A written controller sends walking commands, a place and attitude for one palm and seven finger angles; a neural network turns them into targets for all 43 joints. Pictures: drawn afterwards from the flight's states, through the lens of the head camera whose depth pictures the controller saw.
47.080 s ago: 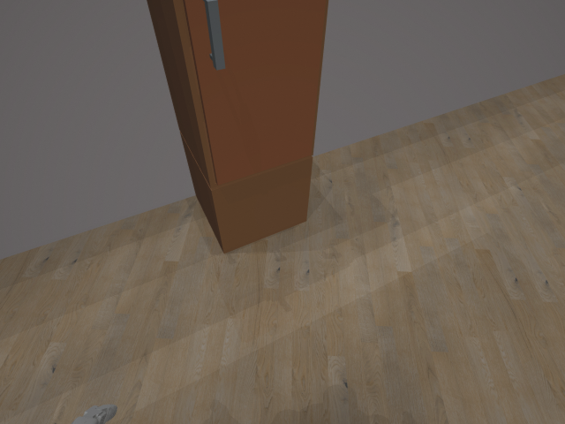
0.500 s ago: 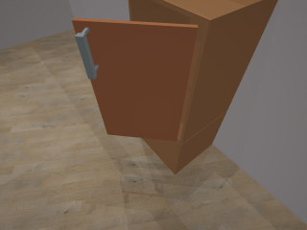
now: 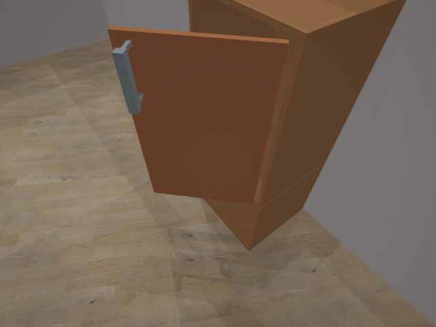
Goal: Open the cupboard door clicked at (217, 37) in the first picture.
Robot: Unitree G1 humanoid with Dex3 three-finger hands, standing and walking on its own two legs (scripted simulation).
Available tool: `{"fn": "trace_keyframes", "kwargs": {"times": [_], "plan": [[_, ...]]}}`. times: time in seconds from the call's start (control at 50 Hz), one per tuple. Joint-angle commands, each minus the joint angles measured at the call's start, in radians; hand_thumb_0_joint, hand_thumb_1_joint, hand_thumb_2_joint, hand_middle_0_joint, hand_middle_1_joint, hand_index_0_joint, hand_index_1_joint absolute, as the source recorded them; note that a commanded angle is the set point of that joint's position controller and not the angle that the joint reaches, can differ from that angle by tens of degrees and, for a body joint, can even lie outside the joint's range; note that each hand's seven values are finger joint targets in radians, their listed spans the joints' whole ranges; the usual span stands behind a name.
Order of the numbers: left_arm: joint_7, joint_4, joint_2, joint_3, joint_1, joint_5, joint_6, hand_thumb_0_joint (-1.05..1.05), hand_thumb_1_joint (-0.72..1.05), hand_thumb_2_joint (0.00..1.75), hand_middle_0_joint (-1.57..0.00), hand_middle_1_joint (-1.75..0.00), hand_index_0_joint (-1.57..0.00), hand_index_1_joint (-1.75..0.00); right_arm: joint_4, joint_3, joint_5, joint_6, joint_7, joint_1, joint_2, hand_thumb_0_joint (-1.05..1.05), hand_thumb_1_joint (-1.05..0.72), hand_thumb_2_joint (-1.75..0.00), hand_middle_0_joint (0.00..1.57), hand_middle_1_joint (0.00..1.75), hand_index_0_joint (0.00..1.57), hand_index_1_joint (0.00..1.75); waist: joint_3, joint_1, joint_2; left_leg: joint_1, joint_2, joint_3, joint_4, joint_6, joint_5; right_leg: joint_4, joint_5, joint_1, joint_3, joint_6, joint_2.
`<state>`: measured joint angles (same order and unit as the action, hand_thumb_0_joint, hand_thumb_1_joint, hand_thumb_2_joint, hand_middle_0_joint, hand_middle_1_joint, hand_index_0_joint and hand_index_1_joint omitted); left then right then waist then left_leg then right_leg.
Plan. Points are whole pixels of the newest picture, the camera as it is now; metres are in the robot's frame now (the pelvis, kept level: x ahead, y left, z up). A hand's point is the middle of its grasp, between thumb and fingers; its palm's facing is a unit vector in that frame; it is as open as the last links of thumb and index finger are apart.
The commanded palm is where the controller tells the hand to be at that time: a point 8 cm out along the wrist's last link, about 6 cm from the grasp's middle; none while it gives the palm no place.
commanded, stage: look again from close up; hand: left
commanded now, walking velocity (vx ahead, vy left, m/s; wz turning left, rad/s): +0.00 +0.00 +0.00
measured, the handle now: (131, 78) +0.58 +0.23 +0.15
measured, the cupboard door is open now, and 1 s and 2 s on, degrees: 45 45 45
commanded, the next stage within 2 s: shuffle to correct the standing spot in 0.56 s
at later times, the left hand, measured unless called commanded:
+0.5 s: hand out of the picture -0.01 +0.23 -0.17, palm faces +0.02 -0.97 -0.24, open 7.4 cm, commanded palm none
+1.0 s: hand out of the picture -0.16 +0.21 -0.18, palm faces +0.07 -0.98 -0.17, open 7.4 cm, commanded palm none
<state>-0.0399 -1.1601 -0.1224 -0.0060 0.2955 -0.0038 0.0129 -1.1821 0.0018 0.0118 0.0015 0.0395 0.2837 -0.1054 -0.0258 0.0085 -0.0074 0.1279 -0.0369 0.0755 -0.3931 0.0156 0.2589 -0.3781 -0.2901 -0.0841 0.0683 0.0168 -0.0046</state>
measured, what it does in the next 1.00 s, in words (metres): shifts its weight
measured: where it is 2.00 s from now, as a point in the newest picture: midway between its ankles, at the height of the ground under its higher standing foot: outside the picture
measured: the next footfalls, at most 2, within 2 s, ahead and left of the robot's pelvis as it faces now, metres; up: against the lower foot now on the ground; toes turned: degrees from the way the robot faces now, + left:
right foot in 1.44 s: +0.06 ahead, -0.08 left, +0.00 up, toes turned -12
left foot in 1.70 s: +0.15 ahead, +0.18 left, +0.00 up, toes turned +2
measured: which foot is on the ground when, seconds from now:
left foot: down 0.00-1.00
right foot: down 0.00-1.00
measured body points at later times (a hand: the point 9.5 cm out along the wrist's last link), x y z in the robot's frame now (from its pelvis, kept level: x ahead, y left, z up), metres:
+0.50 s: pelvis -0.05 +0.03 -0.01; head -0.08 +0.04 +0.44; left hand -0.01 +0.29 -0.16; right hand +0.03 -0.22 -0.14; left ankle -0.03 +0.12 -0.74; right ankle -0.06 -0.10 -0.74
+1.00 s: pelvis -0.08 +0.05 -0.01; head -0.08 +0.05 +0.44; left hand -0.17 +0.26 -0.16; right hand -0.10 -0.18 -0.16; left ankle -0.05 +0.13 -0.72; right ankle -0.06 -0.10 -0.74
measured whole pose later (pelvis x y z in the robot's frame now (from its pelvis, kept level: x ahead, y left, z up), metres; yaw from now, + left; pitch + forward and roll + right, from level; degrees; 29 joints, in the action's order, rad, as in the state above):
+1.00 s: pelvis -0.08 +0.05 -0.01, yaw -2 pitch -2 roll -1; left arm -0.02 -1.09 -0.11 0.04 0.49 -0.03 -0.02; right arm -1.07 0.04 0.02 0.05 0.00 0.33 -0.17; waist -0.02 -0.02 0.02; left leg 0.33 -0.01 0.11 -0.70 -0.03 0.41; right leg -0.49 -0.27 -0.24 -0.01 0.01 -0.03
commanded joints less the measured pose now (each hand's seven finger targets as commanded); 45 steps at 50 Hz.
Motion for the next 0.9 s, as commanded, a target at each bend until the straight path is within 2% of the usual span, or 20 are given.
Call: {"fn": "trace_keyframes", "kwargs": {"times": [0.0,0.02,0.04,0.06,0.08,0.1,0.12,0.14,0.18,0.2,0.24,0.38,0.54,0.64,0.7,0.74,0.8,0.84,0.86,0.88], "plan": [[-0.009,0.132,-0.283,0.012,0.049,-0.021,0.033,0.0,0.9,0.9,-0.2,-0.3,-0.2,-0.3,0.158,0.022,0.003,-0.026,-0.014,0.014,-0.23,0.0,-0.9,-0.9,0.2,0.3,0.2,0.3,-0.156,0.014,0.036,0.071,-0.038,-0.101,0.01,-0.022,-0.277,0.021,0.332,-0.128,-0.069,0.017,-0.095],[-0.015,0.132,-0.205,0.048,0.071,-0.02,0.038,0.0,0.9,0.9,-0.2,-0.3,-0.2,-0.3,0.17,0.049,0.016,-0.053,-0.003,0.02,-0.205,0.0,-0.9,-0.9,0.2,0.3,0.2,0.3,0.002,-0.005,0.103,0.053,-0.054,-0.084,-0.088,-0.037,-0.363,-0.078,0.422,-0.078,-0.106,0.027,-0.124],[-0.015,0.128,-0.224,0.061,0.069,-0.022,0.042,0.0,0.9,0.9,-0.2,-0.3,-0.2,-0.3,0.156,0.064,0.014,-0.061,0.01,0.021,-0.201,0.0,-0.9,-0.9,0.2,0.3,0.2,0.3,0.098,0.003,0.095,0.031,-0.055,-0.085,-0.115,-0.049,-0.433,-0.12,0.587,-0.037,-0.104,0.043,-0.128],[-0.015,0.129,-0.201,0.046,0.096,-0.014,0.045,0.0,0.9,0.9,-0.2,-0.3,-0.2,-0.3,0.159,0.055,0.008,-0.063,0.015,0.043,-0.19,0.0,-0.9,-0.9,0.2,0.3,0.2,0.3,0.162,-0.006,0.072,0.012,-0.06,-0.082,-0.141,-0.054,-0.46,-0.127,0.661,0.003,-0.098,0.049,-0.14],[-0.015,0.134,-0.189,0.049,0.11,-0.015,0.043,0.0,0.9,0.9,-0.2,-0.3,-0.2,-0.3,0.173,0.056,0.003,-0.058,0.014,0.05,-0.178,0.0,-0.9,-0.9,0.2,0.3,0.2,0.3,0.168,-0.005,0.007,0.032,-0.054,-0.075,-0.15,-0.051,-0.418,-0.129,0.698,0.011,-0.105,0.051,-0.141],[-0.015,0.136,-0.175,0.045,0.128,-0.017,0.037,0.0,0.9,0.9,-0.2,-0.3,-0.2,-0.3,0.182,0.049,0.006,-0.05,0.01,0.045,-0.158,0.0,-0.9,-0.9,0.2,0.3,0.2,0.3,0.161,-0.009,-0.076,0.063,-0.044,-0.056,-0.16,-0.052,-0.367,-0.135,0.769,0.032,-0.105,0.045,-0.144],[-0.015,0.144,-0.18,0.048,0.119,-0.017,0.029,0.0,0.9,0.9,-0.2,-0.3,-0.2,-0.3,0.192,0.054,0.003,-0.039,0.007,0.035,-0.166,0.0,-0.9,-0.9,0.2,0.3,0.2,0.3,0.114,-0.006,-0.129,0.107,-0.032,-0.048,-0.155,-0.051,-0.252,-0.129,0.763,0.026,-0.102,0.046,-0.151],[-0.016,0.156,-0.185,0.05,0.103,-0.019,0.025,0.0,0.9,0.9,-0.2,-0.3,-0.2,-0.3,0.201,0.058,0.003,-0.034,0.006,0.028,-0.174,0.0,-0.9,-0.9,0.2,0.3,0.2,0.3,0.086,-0.001,-0.127,0.122,-0.028,-0.044,-0.136,-0.051,-0.217,-0.132,0.741,0.014,-0.105,0.049,-0.151],[-0.014,0.181,-0.199,0.051,0.082,-0.019,0.019,0.0,0.9,0.9,-0.2,-0.3,-0.2,-0.3,0.214,0.061,0.004,-0.031,0.006,0.014,-0.2,0.0,-0.9,-0.9,0.2,0.3,0.2,0.3,0.069,0.002,-0.079,0.087,-0.042,-0.052,-0.119,-0.056,-0.297,-0.139,0.653,-0.029,-0.095,0.046,-0.134],[-0.013,0.184,-0.177,0.042,0.084,-0.017,0.014,0.0,0.9,0.9,-0.2,-0.3,-0.2,-0.3,0.21,0.052,0.006,-0.027,0.002,0.006,-0.184,0.0,-0.9,-0.9,0.2,0.3,0.2,0.3,0.057,-0.003,-0.044,0.06,-0.049,-0.054,-0.117,-0.058,-0.336,-0.127,0.564,-0.061,-0.091,0.037,-0.121],[-0.009,0.195,-0.2,0.042,0.062,-0.016,0.008,0.0,0.9,0.9,-0.2,-0.3,-0.2,-0.3,0.218,0.055,0.006,-0.023,-0.001,-0.018,-0.212,0.0,-0.9,-0.9,0.2,0.3,0.2,0.3,0.007,-0.003,0.01,0.066,-0.064,-0.072,-0.099,-0.061,-0.325,-0.102,0.398,-0.113,-0.088,0.028,-0.107],[0.005,0.205,-0.234,0.035,0.003,-0.016,0.003,0.0,0.9,0.9,-0.2,-0.3,-0.2,-0.3,0.232,0.047,0.007,-0.023,-0.016,-0.075,-0.25,0.0,-0.9,-0.9,0.2,0.3,0.2,0.3,-0.05,-0.008,0.01,0.115,-0.071,-0.107,0.002,-0.062,-0.104,-0.005,0.093,-0.143,-0.101,0.009,-0.101],[0.009,0.189,-0.215,0.027,0.022,-0.02,-0.006,0.0,0.9,0.9,-0.2,-0.3,-0.2,-0.3,0.22,0.043,0.009,-0.02,-0.027,-0.058,-0.25,0.0,-0.9,-0.9,0.2,0.3,0.2,0.3,-0.067,-0.014,0.042,0.182,-0.076,-0.149,0.122,-0.056,0.151,0.017,0.002,-0.131,-0.083,-0.007,-0.094],[0.008,0.168,-0.176,0.023,0.07,-0.023,-0.013,0.0,0.9,0.9,-0.2,-0.3,-0.2,-0.3,0.204,0.042,0.008,-0.015,-0.028,-0.027,-0.231,0.0,-0.9,-0.9,0.2,0.3,0.2,0.3,-0.054,-0.019,0.043,0.214,-0.088,-0.174,0.169,-0.058,0.224,-0.006,0.009,-0.112,-0.057,-0.016,-0.085],[0.01,0.153,-0.149,0.026,0.109,-0.032,-0.022,0.0,0.9,0.9,-0.2,-0.3,-0.2,-0.3,0.182,0.047,0.011,0.0,-0.027,0.017,-0.23,0.0,-0.9,-0.9,0.2,0.3,0.2,0.3,-0.048,-0.017,0.058,0.217,-0.102,-0.179,0.199,-0.064,0.402,-0.037,-0.143,-0.127,-0.032,-0.017,-0.056],[0.015,0.143,-0.132,0.031,0.148,-0.036,-0.029,0.0,0.9,0.9,-0.2,-0.3,-0.2,-0.3,0.182,0.055,0.012,0.009,-0.026,0.012,-0.25,0.0,-0.9,-0.9,0.2,0.3,0.2,0.3,-0.075,-0.029,0.086,0.26,-0.133,-0.198,0.227,-0.079,0.497,-0.101,-0.169,-0.133,-0.001,-0.016,-0.03],[0.024,0.125,-0.104,0.035,0.207,-0.031,-0.03,0.0,0.9,0.9,-0.2,-0.3,-0.2,-0.3,0.179,0.06,0.01,0.012,-0.025,0.007,-0.243,0.0,-0.9,-0.9,0.2,0.3,0.2,0.3,-0.107,-0.045,0.075,0.276,-0.139,-0.17,0.208,-0.085,0.476,-0.124,-0.126,-0.127,0.007,0.002,-0.018],[0.026,0.114,-0.094,0.045,0.24,-0.029,-0.029,0.0,0.9,0.9,-0.2,-0.3,-0.2,-0.3,0.175,0.064,0.009,0.013,-0.023,0.01,-0.227,0.0,-0.9,-0.9,0.2,0.3,0.2,0.3,-0.102,-0.049,0.051,0.286,-0.118,-0.129,0.162,-0.074,0.466,-0.1,-0.146,-0.108,-0.019,0.017,-0.019],[0.026,0.11,-0.097,0.05,0.256,-0.028,-0.025,0.0,0.9,0.9,-0.2,-0.3,-0.2,-0.3,0.179,0.063,0.008,0.013,-0.024,0.006,-0.219,0.0,-0.9,-0.9,0.2,0.3,0.2,0.3,-0.099,-0.052,0.017,0.283,-0.092,-0.1,0.11,-0.066,0.443,-0.06,-0.191,-0.115,-0.067,0.031,-0.036],[0.023,0.11,-0.108,0.058,0.259,-0.029,-0.021,0.0,0.9,0.9,-0.2,-0.3,-0.2,-0.3,0.184,0.063,0.007,0.014,-0.025,0.008,-0.197,0.0,-0.9,-0.9,0.2,0.3,0.2,0.3,-0.117,-0.049,-0.036,0.3,-0.051,-0.063,0.021,-0.054,0.413,0.002,-0.276,-0.144,-0.16,0.058,-0.075]]}}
